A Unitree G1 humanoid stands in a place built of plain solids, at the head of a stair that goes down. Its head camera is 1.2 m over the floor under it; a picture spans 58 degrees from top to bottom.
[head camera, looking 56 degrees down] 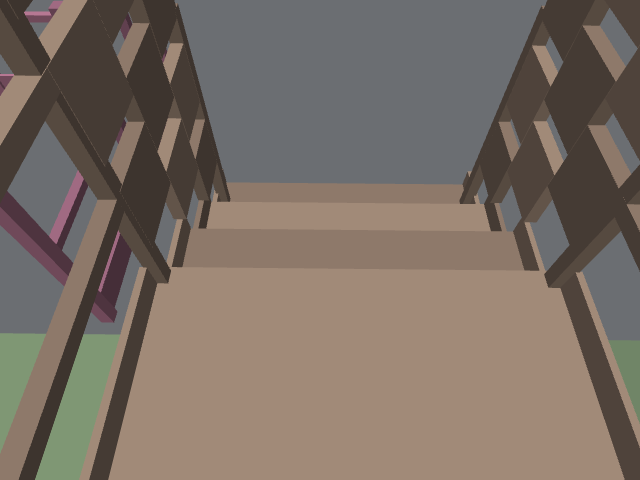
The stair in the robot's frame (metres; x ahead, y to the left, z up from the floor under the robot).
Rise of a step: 0.18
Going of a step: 0.28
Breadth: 1.30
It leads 1 degrees to the right of straight ahead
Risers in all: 4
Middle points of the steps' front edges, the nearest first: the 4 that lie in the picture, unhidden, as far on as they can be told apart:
0.70 -0.12 0.00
0.98 -0.12 -0.18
1.26 -0.13 -0.36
1.54 -0.13 -0.54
